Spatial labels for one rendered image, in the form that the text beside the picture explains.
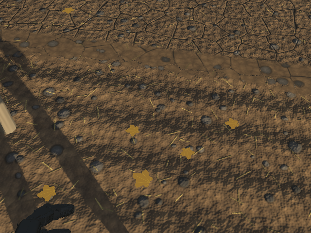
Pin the left robot hand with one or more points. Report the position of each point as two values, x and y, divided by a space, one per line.
43 216

